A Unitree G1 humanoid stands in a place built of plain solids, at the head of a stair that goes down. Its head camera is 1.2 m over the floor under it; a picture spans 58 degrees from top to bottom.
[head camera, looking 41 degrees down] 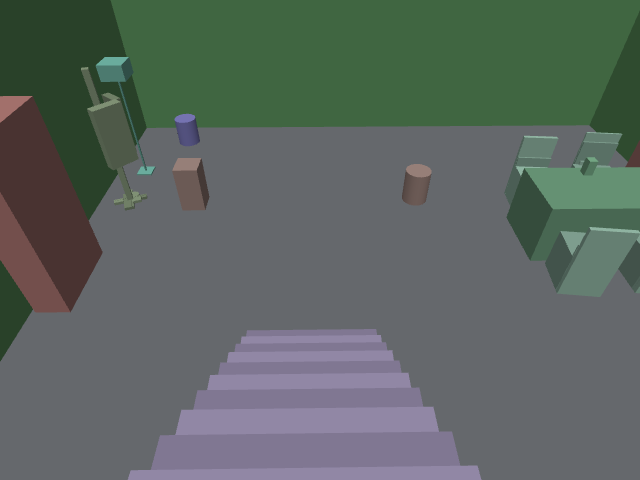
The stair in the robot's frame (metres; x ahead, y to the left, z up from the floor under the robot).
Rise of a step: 0.19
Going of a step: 0.21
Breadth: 1.20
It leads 1 degrees to the left of straight ahead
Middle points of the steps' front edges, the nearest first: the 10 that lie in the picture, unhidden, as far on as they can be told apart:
0.61 0.05 -0.37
0.82 0.06 -0.56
1.03 0.06 -0.75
1.23 0.06 -0.93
1.44 0.06 -1.12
1.65 0.07 -1.31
1.86 0.07 -1.49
2.07 0.07 -1.68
2.27 0.07 -1.87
2.48 0.08 -2.06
